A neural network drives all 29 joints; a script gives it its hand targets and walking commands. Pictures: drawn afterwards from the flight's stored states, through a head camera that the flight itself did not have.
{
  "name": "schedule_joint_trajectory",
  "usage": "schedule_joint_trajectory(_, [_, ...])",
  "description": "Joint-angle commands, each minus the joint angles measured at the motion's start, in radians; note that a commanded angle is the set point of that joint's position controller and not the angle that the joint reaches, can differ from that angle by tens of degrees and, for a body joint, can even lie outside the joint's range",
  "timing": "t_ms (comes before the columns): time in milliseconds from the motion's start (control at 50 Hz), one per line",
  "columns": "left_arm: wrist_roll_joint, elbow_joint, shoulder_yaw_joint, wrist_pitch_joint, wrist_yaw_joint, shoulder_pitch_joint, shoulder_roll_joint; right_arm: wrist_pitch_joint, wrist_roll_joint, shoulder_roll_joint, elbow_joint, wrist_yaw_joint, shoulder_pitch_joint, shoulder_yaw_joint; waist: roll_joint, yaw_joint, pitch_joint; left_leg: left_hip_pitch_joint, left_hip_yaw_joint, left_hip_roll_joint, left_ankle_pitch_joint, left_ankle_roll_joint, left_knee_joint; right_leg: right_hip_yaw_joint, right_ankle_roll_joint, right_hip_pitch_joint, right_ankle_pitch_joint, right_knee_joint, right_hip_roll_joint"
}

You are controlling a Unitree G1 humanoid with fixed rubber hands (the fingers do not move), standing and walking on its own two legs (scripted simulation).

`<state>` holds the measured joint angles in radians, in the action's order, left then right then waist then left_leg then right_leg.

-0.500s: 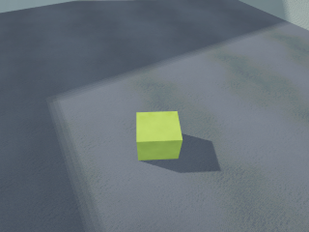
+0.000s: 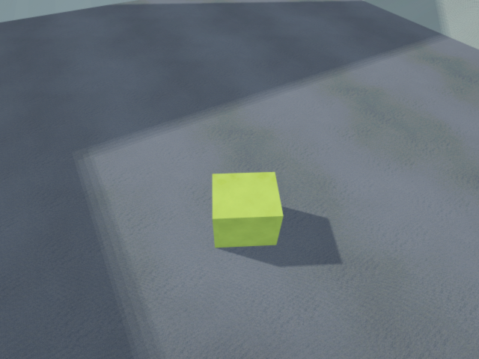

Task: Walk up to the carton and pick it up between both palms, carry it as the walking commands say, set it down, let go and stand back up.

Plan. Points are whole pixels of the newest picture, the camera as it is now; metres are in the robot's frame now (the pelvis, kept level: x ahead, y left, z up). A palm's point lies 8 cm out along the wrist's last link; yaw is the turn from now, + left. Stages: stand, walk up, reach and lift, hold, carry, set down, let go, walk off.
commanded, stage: stand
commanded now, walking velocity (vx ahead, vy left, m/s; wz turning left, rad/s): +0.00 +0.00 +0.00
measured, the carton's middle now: (244, 209) +0.83 -0.04 -0.65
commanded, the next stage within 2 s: walk up in 0.28 s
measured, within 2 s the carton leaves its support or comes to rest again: neither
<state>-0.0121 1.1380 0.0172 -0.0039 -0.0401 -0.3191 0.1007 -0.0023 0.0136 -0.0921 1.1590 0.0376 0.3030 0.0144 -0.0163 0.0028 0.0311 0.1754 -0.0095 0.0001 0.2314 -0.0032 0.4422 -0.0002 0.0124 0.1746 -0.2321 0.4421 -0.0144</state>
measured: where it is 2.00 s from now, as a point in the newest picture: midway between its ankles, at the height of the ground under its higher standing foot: (241, 329)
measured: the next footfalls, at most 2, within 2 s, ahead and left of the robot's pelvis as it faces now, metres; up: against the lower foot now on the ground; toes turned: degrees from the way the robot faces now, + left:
left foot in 1.20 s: +0.36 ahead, +0.13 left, +0.00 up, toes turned +11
right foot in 1.72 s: +0.36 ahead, -0.14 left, +0.00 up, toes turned -8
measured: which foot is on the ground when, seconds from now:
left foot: down 0.00-0.70, up 0.72-1.00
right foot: down 0.00-1.00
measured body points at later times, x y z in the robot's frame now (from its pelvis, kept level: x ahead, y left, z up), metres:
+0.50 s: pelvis -0.01 +0.00 +0.00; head +0.00 +0.01 +0.45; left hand -0.04 +0.20 -0.17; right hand -0.03 -0.20 -0.16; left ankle +0.01 +0.12 -0.74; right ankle +0.01 -0.13 -0.74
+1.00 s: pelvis +0.10 -0.03 +0.01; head +0.10 -0.05 +0.46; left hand -0.05 +0.16 -0.12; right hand +0.24 -0.26 -0.13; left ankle +0.18 +0.16 -0.64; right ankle +0.00 -0.12 -0.74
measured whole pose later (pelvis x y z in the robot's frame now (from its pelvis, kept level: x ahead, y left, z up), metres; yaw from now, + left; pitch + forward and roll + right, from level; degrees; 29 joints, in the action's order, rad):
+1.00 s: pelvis +0.10 -0.03 +0.01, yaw -1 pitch +1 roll +5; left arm -0.03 1.17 0.03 -0.10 0.00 -0.59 0.10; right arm -0.01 0.03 -0.20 0.97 -0.05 0.14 0.10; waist -0.03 -0.12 -0.04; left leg 0.65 -0.06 0.08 0.11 0.01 1.05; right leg 0.09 0.00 -0.03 -0.29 0.25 -0.10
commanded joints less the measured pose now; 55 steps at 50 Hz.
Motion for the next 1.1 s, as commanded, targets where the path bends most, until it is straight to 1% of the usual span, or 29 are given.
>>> schedule_joint_trajectory(0, [0.000,-0.011,0.009,-0.008,-0.003,-0.078,0.066,-0.008,0.000,-0.079,-0.011,0.004,0.075,0.011,0.018,0.000,0.067,0.046,0.072,0.072,-0.036,-0.017,-0.103,-0.065,-0.034,0.046,0.037,-0.093,-0.067])
schedule_joint_trajectory(440, [0.000,-0.007,0.005,-0.009,-0.001,-0.099,0.059,-0.010,-0.001,-0.079,-0.015,0.001,0.091,0.008,0.012,0.002,0.069,0.062,0.079,0.074,-0.007,-0.019,-0.110,-0.066,-0.030,0.065,0.015,-0.094,-0.069])
schedule_joint_trajectory(460, [0.039,-0.039,0.047,0.006,0.000,-0.063,0.166,-0.008,-0.005,-0.197,-0.114,0.005,0.043,0.042,0.023,-0.004,0.122,0.051,0.146,0.188,-0.057,-0.001,-0.040,-0.047,-0.013,0.153,-0.052,0.081,-0.079])
schedule_joint_trajectory(480, [-0.004,-0.061,0.030,-0.004,0.021,-0.053,0.089,-0.015,-0.006,-0.196,-0.084,-0.020,0.116,0.053,0.144,0.027,-0.059,0.053,0.191,0.174,0.594,-0.049,-0.185,0.029,-0.026,0.175,-0.384,0.114,-0.021])
schedule_joint_trajectory(500, [-0.013,-0.101,0.030,-0.003,0.033,0.012,0.065,-0.013,0.004,-0.220,-0.106,-0.020,0.083,0.068,0.245,0.027,0.083,0.149,0.316,0.292,0.700,-0.078,-0.305,0.105,0.008,0.263,-0.276,0.306,0.004])
schedule_joint_trajectory(520, [-0.028,-0.114,0.028,-0.008,0.041,0.029,0.055,-0.015,0.004,-0.220,-0.117,-0.018,0.059,0.070,0.256,0.021,0.113,0.201,0.355,0.343,0.646,-0.109,-0.351,0.076,0.017,0.263,-0.206,0.378,-0.031])
schedule_joint_trajectory(540, [-0.034,-0.111,0.030,-0.016,0.050,0.018,0.054,-0.022,0.003,-0.206,-0.125,-0.019,0.045,0.071,0.227,0.001,0.110,0.223,0.343,0.344,0.596,-0.115,-0.355,0.067,0.011,0.255,-0.192,0.389,-0.034])
schedule_joint_trajectory(560, [-0.030,-0.104,0.027,-0.028,0.054,-0.013,0.042,-0.032,0.003,-0.195,-0.123,-0.021,0.053,0.070,0.193,-0.018,0.111,0.216,0.306,0.326,0.544,-0.115,-0.339,0.072,0.001,0.228,-0.203,0.307,-0.026])
schedule_joint_trajectory(580, [-0.027,-0.098,0.023,-0.037,0.056,-0.050,0.036,-0.033,0.002,-0.197,-0.134,-0.024,0.030,0.076,0.179,-0.048,0.100,0.273,0.253,0.298,0.555,-0.102,-0.313,0.096,-0.005,0.149,-0.190,0.243,-0.015])
schedule_joint_trajectory(620, [-0.017,-0.046,0.019,-0.056,0.052,-0.187,0.038,-0.030,-0.003,-0.207,-0.161,-0.032,-0.041,0.087,0.112,-0.117,0.070,0.408,0.114,0.195,0.530,-0.066,-0.147,0.149,-0.012,-0.102,-0.209,0.044,0.042])
schedule_joint_trajectory(640, [-0.019,-0.002,0.029,-0.066,0.042,-0.301,0.084,-0.032,-0.007,-0.184,-0.192,-0.038,-0.102,0.083,-0.016,-0.167,0.069,0.538,0.016,0.126,0.423,-0.022,0.058,0.023,-0.043,-0.247,-0.288,-0.086,-0.045])
schedule_joint_trajectory(660, [-0.023,0.024,0.055,-0.076,0.028,-0.414,0.187,-0.042,-0.014,-0.102,-0.240,-0.048,-0.153,0.061,-0.329,-0.202,0.035,0.698,-0.127,0.023,0.272,0.037,0.418,-0.382,-0.117,-0.337,-0.592,-0.347,-0.313])
schedule_joint_trajectory(680, [-0.018,0.019,0.069,-0.076,0.015,-0.381,0.228,-0.052,0.009,-0.083,-0.265,-0.057,-0.191,0.055,-0.288,-0.170,0.098,0.760,-0.039,0.089,0.192,0.018,0.611,-0.569,-0.157,-0.241,-0.649,-0.419,-0.445])
schedule_joint_trajectory(700, [-0.023,-0.017,0.059,-0.078,0.011,-0.302,0.207,-0.057,0.020,-0.088,-0.259,-0.068,-0.160,0.060,-0.154,-0.124,0.106,0.730,-0.022,0.119,0.143,0.015,0.642,-0.505,-0.160,-0.200,-0.545,-0.391,-0.443])
schedule_joint_trajectory(720, [-0.020,-0.024,0.059,-0.085,0.015,-0.271,0.204,-0.057,0.020,-0.088,-0.264,-0.077,-0.158,0.067,-0.095,-0.111,0.063,0.695,0.009,0.138,0.080,0.014,0.638,-0.463,-0.169,-0.209,-0.445,-0.371,-0.419])
schedule_joint_trajectory(740, [-0.020,-0.029,0.054,-0.092,0.018,-0.239,0.184,-0.058,0.027,-0.099,-0.261,-0.083,-0.152,0.074,-0.089,-0.099,0.044,0.638,0.012,0.144,0.038,0.014,0.616,-0.417,-0.152,-0.166,-0.383,-0.369,-0.393])
schedule_joint_trajectory(760, [-0.018,-0.029,0.049,-0.094,0.020,-0.209,0.165,-0.055,0.032,-0.096,-0.254,-0.088,-0.144,0.074,-0.101,-0.087,0.054,0.584,0.000,0.144,0.022,0.011,0.595,-0.342,-0.135,-0.110,-0.348,-0.374,-0.358])
schedule_joint_trajectory(780, [-0.019,-0.027,0.047,-0.095,0.023,-0.208,0.152,-0.048,0.033,-0.086,-0.243,-0.092,-0.132,0.074,-0.106,-0.079,0.073,0.554,-0.015,0.135,-0.006,0.010,0.593,-0.291,-0.121,-0.074,-0.322,-0.377,-0.338])
schedule_joint_trajectory(800, [-0.018,-0.023,0.046,-0.102,0.027,-0.227,0.151,-0.040,0.028,-0.087,-0.230,-0.091,-0.141,0.077,-0.077,-0.094,0.108,0.585,-0.033,0.122,-0.045,0.012,0.610,-0.273,-0.109,-0.096,-0.277,-0.377,-0.343])
schedule_joint_trajectory(820, [-0.012,-0.018,0.048,-0.106,0.028,-0.253,0.158,-0.033,0.026,-0.097,-0.224,-0.092,-0.151,0.082,-0.035,-0.101,0.126,0.617,-0.033,0.114,-0.086,0.012,0.627,-0.255,-0.088,-0.127,-0.178,-0.360,-0.349])
schedule_joint_trajectory(840, [-0.011,-0.013,0.047,-0.107,0.028,-0.275,0.158,-0.026,0.026,-0.097,-0.224,-0.094,-0.147,0.084,-0.047,-0.092,0.122,0.633,-0.037,0.104,-0.112,0.012,0.633,-0.212,-0.069,-0.161,-0.086,-0.344,-0.333])
schedule_joint_trajectory(880, [-0.011,-0.002,0.042,-0.109,0.032,-0.307,0.152,-0.019,0.017,-0.092,-0.222,-0.093,-0.148,0.079,-0.112,-0.073,0.122,0.629,-0.056,0.086,-0.135,0.012,0.646,-0.119,-0.037,-0.172,0.084,-0.311,-0.297])
schedule_joint_trajectory(920, [-0.014,0.003,0.033,-0.113,0.036,-0.338,0.131,-0.013,0.008,-0.097,-0.229,-0.088,-0.183,0.073,-0.159,-0.067,0.133,0.591,-0.081,0.075,-0.134,0.013,0.618,-0.036,-0.028,-0.151,0.290,-0.279,-0.270])
schedule_joint_trajectory(940, [-0.015,0.005,0.029,-0.114,0.036,-0.352,0.118,-0.012,0.004,-0.094,-0.236,-0.086,-0.208,0.067,-0.185,-0.068,0.144,0.559,-0.093,0.072,-0.138,0.013,0.566,0.001,-0.025,-0.136,0.371,-0.267,-0.256])
schedule_joint_trajectory(980, [-0.016,0.006,0.025,-0.109,0.032,-0.371,0.102,-0.017,-0.003,-0.096,-0.268,-0.086,-0.293,0.054,-0.232,-0.079,0.172,0.489,-0.122,0.070,-0.150,0.010,0.413,0.046,-0.028,-0.124,0.467,-0.259,-0.234])
schedule_joint_trajectory(1020, [-0.020,0.008,0.025,-0.097,0.022,-0.371,0.104,-0.027,-0.006,-0.105,-0.282,-0.086,-0.346,0.047,-0.260,-0.095,0.194,0.427,-0.168,0.044,-0.143,0.007,0.269,0.070,-0.033,-0.147,0.606,-0.236,-0.229])
schedule_joint_trajectory(1040, [-0.023,0.010,0.025,-0.091,0.017,-0.362,0.112,-0.031,-0.005,-0.110,-0.279,-0.083,-0.342,0.047,-0.272,-0.091,0.191,0.370,-0.189,0.021,-0.131,0.002,0.215,0.083,-0.036,-0.150,0.715,-0.205,-0.229])
schedule_joint_trajectory(1060, [-0.021,0.014,0.028,-0.085,0.013,-0.358,0.125,-0.036,-0.001,-0.120,-0.275,-0.077,-0.319,0.052,-0.287,-0.079,0.173,0.294,-0.214,-0.009,-0.108,-0.003,0.168,0.098,-0.043,-0.144,0.820,-0.154,-0.226])
schedule_joint_trajectory(1080, [-0.017,0.025,0.033,-0.077,0.010,-0.362,0.132,-0.044,0.005,-0.139,-0.267,-0.066,-0.272,0.061,-0.301,-0.055,0.133,0.190,-0.235,-0.036,-0.085,-0.010,0.140,0.112,-0.049,-0.129,0.902,-0.064,-0.216])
